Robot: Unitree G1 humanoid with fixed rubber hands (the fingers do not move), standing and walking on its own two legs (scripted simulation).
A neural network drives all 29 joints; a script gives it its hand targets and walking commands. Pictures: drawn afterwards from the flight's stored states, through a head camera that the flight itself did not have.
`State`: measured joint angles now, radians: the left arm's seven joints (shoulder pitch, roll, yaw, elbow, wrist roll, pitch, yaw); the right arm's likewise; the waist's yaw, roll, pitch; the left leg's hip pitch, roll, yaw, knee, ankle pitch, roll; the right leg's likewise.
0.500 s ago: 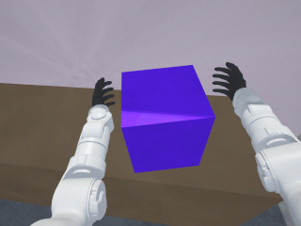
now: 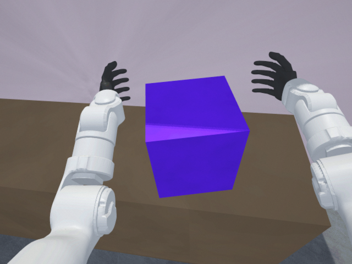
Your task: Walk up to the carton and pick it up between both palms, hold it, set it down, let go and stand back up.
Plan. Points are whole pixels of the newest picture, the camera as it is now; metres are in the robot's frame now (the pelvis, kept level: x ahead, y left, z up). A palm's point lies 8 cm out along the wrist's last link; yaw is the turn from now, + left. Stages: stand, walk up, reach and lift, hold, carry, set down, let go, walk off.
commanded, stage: set down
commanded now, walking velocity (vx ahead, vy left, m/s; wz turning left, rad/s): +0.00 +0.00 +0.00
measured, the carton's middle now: (190, 139) +0.43 +0.02 +0.03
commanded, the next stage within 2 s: none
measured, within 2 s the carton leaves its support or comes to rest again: neither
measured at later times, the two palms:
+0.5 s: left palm (101, 135) +0.35 +0.21 +0.14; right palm (292, 122) +0.41 -0.21 +0.12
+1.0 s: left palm (104, 171) +0.29 +0.20 +0.08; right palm (302, 158) +0.35 -0.23 +0.07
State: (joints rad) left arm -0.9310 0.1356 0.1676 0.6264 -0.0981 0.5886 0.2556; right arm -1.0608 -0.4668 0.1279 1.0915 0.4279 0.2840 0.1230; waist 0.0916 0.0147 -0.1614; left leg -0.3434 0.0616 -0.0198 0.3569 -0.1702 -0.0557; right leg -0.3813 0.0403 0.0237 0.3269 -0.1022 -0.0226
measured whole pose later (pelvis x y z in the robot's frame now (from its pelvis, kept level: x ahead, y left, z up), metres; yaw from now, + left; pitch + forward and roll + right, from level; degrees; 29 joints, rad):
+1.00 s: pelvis -0.01 +0.00 +0.00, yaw +0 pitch +8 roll +0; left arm -0.21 0.03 0.11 0.10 -0.10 0.45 0.21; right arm -0.35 -0.49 0.04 0.60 0.43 0.10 0.17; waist 0.09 0.01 -0.15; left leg -0.33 0.06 -0.02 0.35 -0.16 -0.06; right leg -0.37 0.04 0.02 0.33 -0.09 -0.02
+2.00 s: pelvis +0.01 +0.00 +0.00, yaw +0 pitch +6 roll +0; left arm 0.20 0.04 0.00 0.13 -0.09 0.03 0.17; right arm 0.12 -0.44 0.04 0.56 0.35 -0.23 0.19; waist 0.08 -0.01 -0.10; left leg -0.25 0.06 -0.02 0.34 -0.19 -0.06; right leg -0.30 0.04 0.02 0.33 -0.13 -0.02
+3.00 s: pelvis +0.03 +0.01 +0.00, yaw +0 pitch +2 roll +0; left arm 0.26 0.20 0.00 0.40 -0.04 0.12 0.02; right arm 0.16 -0.31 0.02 0.57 0.13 -0.25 0.01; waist 0.05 -0.05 -0.01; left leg -0.15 0.05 -0.02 0.34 -0.22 -0.05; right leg -0.20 0.03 0.02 0.33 -0.17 -0.02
